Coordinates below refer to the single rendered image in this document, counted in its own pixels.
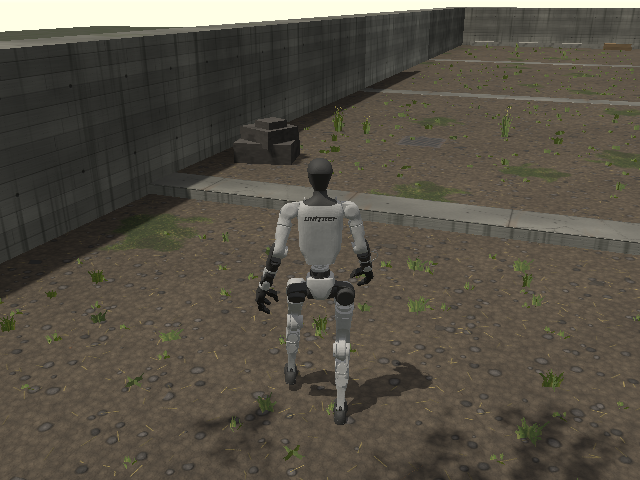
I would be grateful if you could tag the robot right hand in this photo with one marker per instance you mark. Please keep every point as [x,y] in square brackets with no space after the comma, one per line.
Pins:
[359,271]

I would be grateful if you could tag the robot right upper arm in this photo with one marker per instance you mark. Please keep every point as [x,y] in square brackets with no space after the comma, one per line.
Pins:
[352,212]

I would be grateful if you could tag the robot left upper arm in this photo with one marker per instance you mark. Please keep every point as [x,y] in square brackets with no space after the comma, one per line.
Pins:
[287,212]

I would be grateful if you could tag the robot left hand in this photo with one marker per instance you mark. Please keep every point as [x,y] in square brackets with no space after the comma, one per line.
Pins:
[260,299]

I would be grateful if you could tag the left robot forearm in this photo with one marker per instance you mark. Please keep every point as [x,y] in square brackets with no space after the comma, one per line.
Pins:
[270,270]

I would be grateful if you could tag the right robot forearm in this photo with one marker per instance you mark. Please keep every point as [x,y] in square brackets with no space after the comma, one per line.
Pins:
[365,259]

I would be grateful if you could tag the robot right shin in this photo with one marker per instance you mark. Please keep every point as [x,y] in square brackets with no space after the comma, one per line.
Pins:
[342,377]

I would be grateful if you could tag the right robot thigh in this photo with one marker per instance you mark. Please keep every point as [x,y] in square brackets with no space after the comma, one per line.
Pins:
[344,295]

